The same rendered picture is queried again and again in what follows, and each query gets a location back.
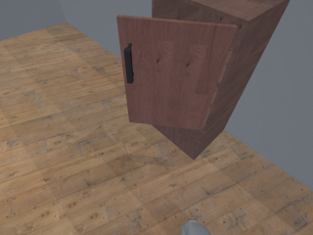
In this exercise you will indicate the right robot thigh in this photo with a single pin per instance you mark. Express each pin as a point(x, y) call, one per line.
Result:
point(194, 228)

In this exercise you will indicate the handle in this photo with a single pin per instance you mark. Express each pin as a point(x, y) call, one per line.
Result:
point(128, 63)

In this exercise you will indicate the cupboard door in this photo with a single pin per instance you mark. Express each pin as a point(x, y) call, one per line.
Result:
point(176, 66)

